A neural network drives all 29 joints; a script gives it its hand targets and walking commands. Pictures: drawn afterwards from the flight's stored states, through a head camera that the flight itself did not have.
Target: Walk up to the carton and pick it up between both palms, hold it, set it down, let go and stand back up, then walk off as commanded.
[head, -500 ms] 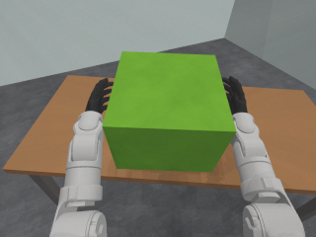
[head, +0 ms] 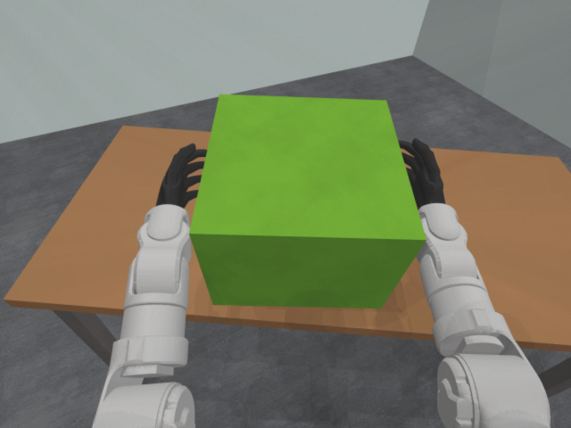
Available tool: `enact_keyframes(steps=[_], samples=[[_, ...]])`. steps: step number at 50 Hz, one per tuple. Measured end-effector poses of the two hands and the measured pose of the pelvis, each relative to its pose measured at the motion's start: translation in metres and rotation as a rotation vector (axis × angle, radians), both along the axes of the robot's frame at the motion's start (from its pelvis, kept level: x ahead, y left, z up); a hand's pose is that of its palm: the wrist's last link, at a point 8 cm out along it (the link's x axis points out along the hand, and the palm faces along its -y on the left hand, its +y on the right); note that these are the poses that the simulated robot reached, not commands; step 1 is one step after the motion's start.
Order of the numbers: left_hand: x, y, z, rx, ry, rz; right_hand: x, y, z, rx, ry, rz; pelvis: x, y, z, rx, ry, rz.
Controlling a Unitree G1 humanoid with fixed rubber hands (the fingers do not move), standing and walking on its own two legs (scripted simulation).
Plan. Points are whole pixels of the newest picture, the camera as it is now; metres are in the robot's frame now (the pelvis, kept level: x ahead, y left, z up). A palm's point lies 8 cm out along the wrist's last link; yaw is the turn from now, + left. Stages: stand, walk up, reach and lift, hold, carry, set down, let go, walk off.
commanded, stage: set down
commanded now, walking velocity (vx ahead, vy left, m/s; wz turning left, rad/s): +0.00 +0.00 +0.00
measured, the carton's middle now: (300, 201) +0.41 -0.01 +0.11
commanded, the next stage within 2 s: none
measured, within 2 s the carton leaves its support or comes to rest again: neither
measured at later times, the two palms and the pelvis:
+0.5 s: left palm (194, 213) +0.38 +0.15 +0.11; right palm (426, 206) +0.40 -0.20 +0.11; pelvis +0.01 -0.01 +0.00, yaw -1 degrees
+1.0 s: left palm (198, 222) +0.39 +0.15 +0.07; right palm (412, 208) +0.43 -0.20 +0.07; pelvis +0.02 -0.02 +0.00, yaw -1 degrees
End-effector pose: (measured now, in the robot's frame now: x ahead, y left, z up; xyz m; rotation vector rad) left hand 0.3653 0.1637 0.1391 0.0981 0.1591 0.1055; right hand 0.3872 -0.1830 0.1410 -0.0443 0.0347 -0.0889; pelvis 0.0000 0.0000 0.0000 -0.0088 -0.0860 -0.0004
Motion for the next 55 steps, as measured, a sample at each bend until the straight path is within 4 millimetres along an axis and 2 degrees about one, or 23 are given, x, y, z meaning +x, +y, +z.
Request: enact_keyframes(steps=[14,24,42,55], samples=[[0.009,-0.009,-0.018,-0.019,0.017,0.024,0.013,-0.007,-0.020,0.002,0.037,0.001,0.007,-0.009,0.000,-0.001,0.030,-0.006],[0.011,-0.018,-0.032,-0.021,0.043,0.021,0.013,-0.016,-0.032,0.002,0.071,-0.006,0.007,-0.014,0.000,-0.001,0.043,-0.009],[0.024,-0.015,-0.060,-0.009,0.074,0.050,0.036,-0.012,-0.053,-0.021,0.108,0.025,0.016,-0.015,0.000,-0.001,0.141,-0.011],[0.030,-0.018,-0.080,-0.008,0.092,0.057,0.043,-0.014,-0.072,-0.017,0.127,0.030,0.020,-0.015,-0.001,0.000,0.202,-0.012]])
